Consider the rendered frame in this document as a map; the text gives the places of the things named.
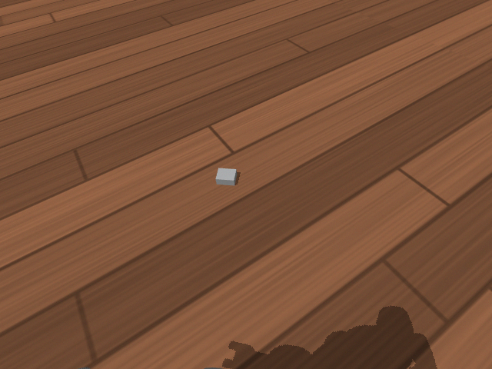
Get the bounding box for small box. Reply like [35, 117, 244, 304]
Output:
[215, 168, 237, 185]

